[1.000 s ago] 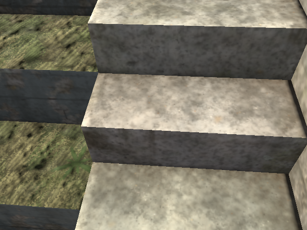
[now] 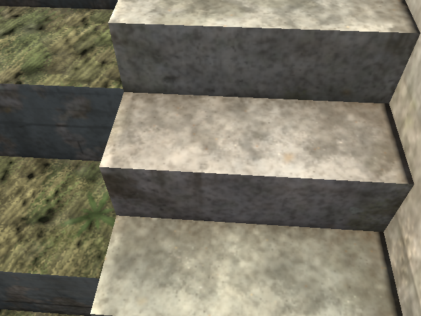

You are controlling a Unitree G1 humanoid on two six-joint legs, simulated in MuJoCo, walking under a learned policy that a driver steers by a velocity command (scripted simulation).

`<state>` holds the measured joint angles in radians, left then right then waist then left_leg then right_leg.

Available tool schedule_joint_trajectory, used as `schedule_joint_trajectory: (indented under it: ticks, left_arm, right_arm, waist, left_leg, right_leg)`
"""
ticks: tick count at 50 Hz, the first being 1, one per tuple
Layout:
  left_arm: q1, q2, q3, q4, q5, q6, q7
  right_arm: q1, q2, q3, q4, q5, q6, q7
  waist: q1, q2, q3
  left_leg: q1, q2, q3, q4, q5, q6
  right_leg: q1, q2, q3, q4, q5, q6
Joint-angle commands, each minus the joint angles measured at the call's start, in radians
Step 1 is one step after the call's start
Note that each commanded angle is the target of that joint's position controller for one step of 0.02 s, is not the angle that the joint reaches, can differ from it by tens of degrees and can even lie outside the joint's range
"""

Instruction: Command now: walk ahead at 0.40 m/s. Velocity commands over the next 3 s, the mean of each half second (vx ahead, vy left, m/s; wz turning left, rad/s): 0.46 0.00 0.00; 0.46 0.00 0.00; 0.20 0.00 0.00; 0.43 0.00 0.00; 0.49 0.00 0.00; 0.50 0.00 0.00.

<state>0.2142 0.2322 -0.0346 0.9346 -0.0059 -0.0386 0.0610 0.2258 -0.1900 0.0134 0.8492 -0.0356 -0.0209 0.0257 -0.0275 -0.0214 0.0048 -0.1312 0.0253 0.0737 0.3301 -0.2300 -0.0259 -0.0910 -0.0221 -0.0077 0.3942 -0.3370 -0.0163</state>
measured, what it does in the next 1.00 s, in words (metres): stands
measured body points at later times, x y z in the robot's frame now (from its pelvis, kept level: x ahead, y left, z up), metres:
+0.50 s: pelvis +0.00 +0.00 +0.00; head +0.01 +0.00 +0.45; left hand +0.09 +0.24 -0.13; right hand +0.10 -0.23 -0.13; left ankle -0.04 +0.14 -0.74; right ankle -0.08 -0.11 -0.74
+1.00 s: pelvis -0.02 +0.00 +0.00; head +0.00 -0.01 +0.45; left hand +0.09 +0.23 -0.13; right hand +0.09 -0.23 -0.13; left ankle -0.04 +0.14 -0.74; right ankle -0.08 -0.11 -0.74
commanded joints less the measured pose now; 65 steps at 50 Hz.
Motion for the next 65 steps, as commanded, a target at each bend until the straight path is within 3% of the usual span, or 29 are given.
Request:
schedule_joint_trajectory:
  ticks: [1, 2, 3, 9, 16, 17, 18, 20, 21, 22, 30, 43, 45, 48, 50, 63, 65]
  left_arm:
    - [0.008, 0.114, 0.023, -0.044, -0.001, -0.013, 0.004]
    - [0.035, 0.09, 0.022, -0.04, -0.007, -0.023, 0.009]
    - [0.032, 0.098, 0.024, -0.037, -0.006, -0.026, 0.011]
    - [0.022, 0.09, 0.028, -0.049, -0.007, -0.03, 0.009]
    - [0.021, 0.082, 0.03, -0.066, -0.009, -0.036, 0.007]
    - [0.004, 0.101, 0.031, -0.07, -0.004, -0.025, 0.001]
    - [0.008, 0.091, 0.028, -0.074, -0.005, -0.021, 0.0]
    - [0.015, 0.089, 0.026, -0.075, -0.006, -0.02, -0.001]
    - [0.043, 0.071, 0.023, -0.061, -0.016, -0.026, 0.005]
    - [0.045, 0.076, 0.024, -0.059, -0.016, -0.03, 0.007]
    - [-0.001, 0.071, 0.02, -0.075, -0.017, -0.037, 0.01]
    - [-0.013, 0.066, 0.015, -0.071, -0.011, -0.039, 0.01]
    - [-0.006, 0.058, 0.011, -0.063, -0.005, -0.04, 0.01]
    - [-0.003, 0.077, 0.019, -0.064, 0.003, -0.045, 0.009]
    - [-0.001, 0.069, 0.021, -0.063, 0.006, -0.044, 0.006]
    - [0.032, 0.068, 0.034, -0.019, -0.005, -0.02, 0.012]
    - [0.037, 0.052, 0.029, -0.01, -0.007, -0.015, 0.012]
  right_arm:
    - [-0.007, -0.086, -0.021, -0.059, 0.001, -0.014, -0.003]
    - [-0.029, -0.078, -0.026, -0.071, 0.013, -0.013, -0.001]
    - [-0.024, -0.069, -0.023, -0.072, 0.014, -0.012, 0.0]
    - [-0.005, -0.073, -0.027, -0.077, 0.011, -0.014, -0.001]
    - [-0.007, -0.075, -0.033, -0.088, 0.015, -0.014, -0.004]
    - [0.015, -0.081, -0.03, -0.077, 0.001, -0.016, -0.005]
    - [0.01, -0.088, -0.032, -0.077, 0.0, -0.016, -0.005]
    - [-0.003, -0.087, -0.033, -0.081, 0.002, -0.016, -0.005]
    - [-0.022, -0.066, -0.034, -0.088, 0.015, -0.014, -0.01]
    - [-0.02, -0.062, -0.032, -0.09, 0.017, -0.014, -0.012]
    - [-0.024, -0.051, -0.029, -0.088, 0.014, -0.011, -0.015]
    - [-0.03, -0.054, -0.026, -0.085, 0.017, -0.009, -0.02]
    - [-0.028, -0.051, -0.02, -0.08, 0.018, -0.009, -0.021]
    - [-0.027, -0.07, -0.023, -0.079, 0.024, -0.008, -0.017]
    - [-0.015, -0.068, -0.021, -0.076, 0.026, -0.007, -0.017]
    - [0.015, -0.085, -0.027, -0.069, 0.019, 0.003, -0.024]
    - [0.021, -0.068, -0.022, -0.066, 0.015, 0.004, -0.022]
  waist:
    - [0.004, 0.004, -0.023]
    - [0.019, -0.014, -0.036]
    - [0.01, -0.042, -0.032]
    - [-0.002, 0.008, -0.018]
    - [-0.006, 0.014, -0.036]
    - [-0.014, 0.024, -0.024]
    - [-0.007, 0.048, -0.023]
    - [-0.001, 0.035, -0.02]
    - [0.008, 0.015, -0.021]
    - [0.005, -0.007, -0.026]
    - [-0.004, 0.002, -0.06]
    - [0.0, 0.007, -0.032]
    - [0.001, 0.014, -0.024]
    - [0.004, 0.006, -0.053]
    - [0.002, 0.029, -0.052]
    - [0.01, 0.005, -0.024]
    - [0.009, -0.001, -0.034]
  left_leg:
    - [0.026, 0.074, -0.063, -0.025, 0.157, 0.108]
    - [0.014, 0.068, -0.072, 0.0, 0.123, 0.108]
    - [0.001, 0.066, -0.068, 0.01, 0.091, 0.107]
    - [0.004, 0.067, -0.076, 0.015, 0.125, 0.112]
    - [0.037, 0.072, -0.079, 0.019, 0.216, 0.109]
    - [0.045, 0.077, -0.068, 0.003, 0.234, 0.109]
    - [0.053, 0.078, -0.071, 0.002, 0.257, 0.111]
    - [0.057, 0.079, -0.07, 0.003, 0.266, 0.111]
    - [0.049, 0.076, -0.077, 0.007, 0.281, 0.109]
    - [0.046, 0.075, -0.074, 0.012, 0.272, 0.106]
    - [0.061, 0.079, -0.07, 0.005, 0.25, 0.089]
    - [0.049, 0.083, -0.068, -0.016, 0.227, 0.08]
    - [0.059, 0.099, -0.082, -0.042, 0.302, 0.074]
    - [0.074, 0.104, -0.085, -0.034, 0.315, 0.072]
    - [0.062, 0.104, -0.085, -0.049, 0.296, 0.067]
    - [0.042, 0.112, -0.075, -0.05, 0.274, 0.061]
    - [0.041, 0.109, -0.073, -0.062, 0.203, 0.059]
  right_leg:
    - [-0.026, -0.087, 0.059, -0.035, 0.415, -0.064]
    - [0.005, -0.102, 0.079, -0.062, 0.491, -0.071]
    - [0.012, -0.108, 0.088, -0.064, 0.511, -0.075]
    - [-0.001, -0.098, 0.071, -0.028, 0.561, -0.086]
    - [-0.003, -0.09, 0.055, 0.006, 0.625, -0.079]
    - [-0.032, -0.076, 0.04, 0.032, 0.498, -0.076]
    - [-0.046, -0.072, 0.039, 0.03, 0.447, -0.076]
    - [-0.059, -0.069, 0.042, 0.022, 0.419, -0.073]
    - [-0.045, -0.078, 0.05, 0.002, 0.499, -0.071]
    - [-0.031, -0.083, 0.054, 0.002, 0.546, -0.068]
    - [-0.011, -0.089, 0.059, -0.005, 0.571, -0.062]
    - [-0.019, -0.087, 0.066, -0.039, 0.515, -0.054]
    - [-0.014, -0.096, 0.067, -0.055, 0.563, -0.036]
    - [0.029, -0.108, 0.074, -0.068, 0.667, -0.024]
    - [0.05, -0.119, 0.086, -0.075, 0.667, -0.014]
    - [-0.015, -0.104, 0.077, -0.07, 0.48, -0.006]
    - [-0.02, -0.1, 0.081, -0.086, 0.413, -0.007]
